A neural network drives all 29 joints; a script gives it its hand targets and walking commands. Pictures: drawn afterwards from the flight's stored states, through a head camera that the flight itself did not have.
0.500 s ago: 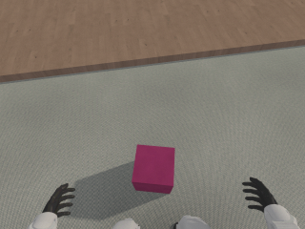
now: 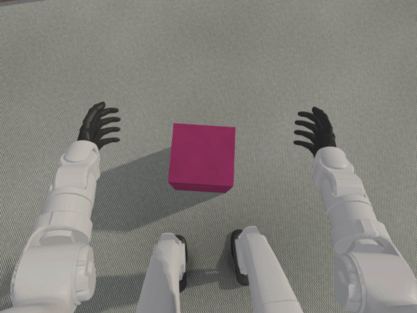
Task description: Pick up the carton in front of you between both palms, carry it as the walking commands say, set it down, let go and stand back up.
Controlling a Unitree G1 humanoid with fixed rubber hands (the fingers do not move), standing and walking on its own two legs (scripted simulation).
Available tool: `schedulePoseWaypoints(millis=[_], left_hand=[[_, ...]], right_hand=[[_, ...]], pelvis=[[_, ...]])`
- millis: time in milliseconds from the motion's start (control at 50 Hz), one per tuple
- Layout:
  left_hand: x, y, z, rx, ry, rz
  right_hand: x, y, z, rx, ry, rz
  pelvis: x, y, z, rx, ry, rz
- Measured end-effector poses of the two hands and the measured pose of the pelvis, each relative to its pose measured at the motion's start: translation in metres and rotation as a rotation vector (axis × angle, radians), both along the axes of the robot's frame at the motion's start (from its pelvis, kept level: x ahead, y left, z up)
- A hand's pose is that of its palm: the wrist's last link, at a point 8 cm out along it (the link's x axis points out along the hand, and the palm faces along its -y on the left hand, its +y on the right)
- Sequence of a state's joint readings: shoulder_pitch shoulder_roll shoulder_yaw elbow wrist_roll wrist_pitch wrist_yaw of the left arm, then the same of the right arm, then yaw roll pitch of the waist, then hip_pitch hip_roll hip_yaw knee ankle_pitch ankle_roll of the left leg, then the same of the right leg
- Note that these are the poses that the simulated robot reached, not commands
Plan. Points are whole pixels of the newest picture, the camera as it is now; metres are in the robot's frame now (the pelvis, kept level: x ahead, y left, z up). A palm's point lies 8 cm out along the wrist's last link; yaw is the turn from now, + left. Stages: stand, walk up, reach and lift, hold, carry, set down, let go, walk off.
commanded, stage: reach and lift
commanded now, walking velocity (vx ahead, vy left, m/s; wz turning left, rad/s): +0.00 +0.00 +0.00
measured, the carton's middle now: (202, 161) +0.48 +0.00 -0.55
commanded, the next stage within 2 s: none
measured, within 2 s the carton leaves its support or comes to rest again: leaves its support in 1.94 s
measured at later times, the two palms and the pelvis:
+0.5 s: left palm (127, 123) +0.51 +0.18 -0.21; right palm (281, 132) +0.46 -0.20 -0.21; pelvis +0.00 +0.00 -0.07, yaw -1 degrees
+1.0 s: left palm (147, 151) +0.50 +0.18 -0.43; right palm (260, 156) +0.46 -0.20 -0.43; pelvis -0.05 +0.00 -0.27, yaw -2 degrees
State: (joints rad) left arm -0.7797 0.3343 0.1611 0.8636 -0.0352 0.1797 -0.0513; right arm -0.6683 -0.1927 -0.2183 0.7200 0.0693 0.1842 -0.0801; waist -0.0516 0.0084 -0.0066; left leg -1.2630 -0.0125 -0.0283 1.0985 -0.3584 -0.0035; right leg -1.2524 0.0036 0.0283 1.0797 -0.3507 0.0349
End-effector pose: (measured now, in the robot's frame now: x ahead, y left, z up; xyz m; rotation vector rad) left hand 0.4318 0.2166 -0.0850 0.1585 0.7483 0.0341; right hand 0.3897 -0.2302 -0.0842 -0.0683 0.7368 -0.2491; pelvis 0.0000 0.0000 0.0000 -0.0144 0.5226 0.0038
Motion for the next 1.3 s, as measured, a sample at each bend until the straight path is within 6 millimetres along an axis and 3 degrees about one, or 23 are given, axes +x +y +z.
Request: schedulePoseWaypoints(millis=[180, 300, 400, 480, 660, 760, 920, 1140, 1220, 1300], left_hand=[[0.068, -0.024, -0.018, -0.055, -0.066, -0.026], [0.09, -0.032, -0.04, -0.064, -0.086, -0.029], [0.09, -0.034, -0.074, -0.069, -0.072, -0.016], [0.085, -0.036, -0.114, -0.067, -0.052, -0.002], [0.068, -0.034, -0.225, -0.05, -0.043, 0.016], [0.065, -0.032, -0.272, -0.049, -0.064, 0.014], [0.068, -0.036, -0.32, -0.054, -0.055, 0.027], [0.069, -0.042, -0.393, -0.052, -0.01, 0.027], [0.07, -0.046, -0.405, -0.056, -0.016, 0.012], [0.078, -0.052, -0.402, -0.065, -0.04, -0.002]], right_hand=[[0.06, 0.026, -0.021, 0.036, -0.077, -0.029], [0.077, 0.035, -0.043, 0.036, -0.093, -0.034], [0.078, 0.035, -0.074, 0.04, -0.078, -0.039], [0.076, 0.033, -0.111, 0.041, -0.057, -0.04], [0.065, 0.027, -0.219, 0.036, -0.033, -0.028], [0.062, 0.026, -0.266, 0.038, -0.047, -0.022], [0.065, 0.031, -0.318, 0.05, -0.033, -0.024], [0.067, 0.036, -0.391, 0.057, 0.021, -0.014], [0.073, 0.03, -0.395, 0.043, 0.011, -0.021], [0.078, 0.033, -0.395, 0.053, 0.0, -0.018]], pelvis=[[-0.022, 0.003, -0.026, -0.008, 0.12, 0.006], [-0.015, 0.004, -0.031, -0.013, 0.212, 0.009], [-0.003, 0.005, -0.043, -0.018, 0.293, 0.007], [0.004, 0.004, -0.065, -0.021, 0.354, 0.003], [-0.006, 0.001, -0.146, -0.024, 0.403, -0.008], [-0.021, -0.001, -0.193, -0.025, 0.36, -0.013], [-0.045, -0.002, -0.248, -0.025, 0.259, -0.017], [-0.052, -0.001, -0.291, -0.024, 0.165, -0.024], [-0.048, 0.0, -0.298, -0.024, 0.141, -0.024], [-0.043, 0.0, -0.302, -0.026, 0.144, -0.028]])
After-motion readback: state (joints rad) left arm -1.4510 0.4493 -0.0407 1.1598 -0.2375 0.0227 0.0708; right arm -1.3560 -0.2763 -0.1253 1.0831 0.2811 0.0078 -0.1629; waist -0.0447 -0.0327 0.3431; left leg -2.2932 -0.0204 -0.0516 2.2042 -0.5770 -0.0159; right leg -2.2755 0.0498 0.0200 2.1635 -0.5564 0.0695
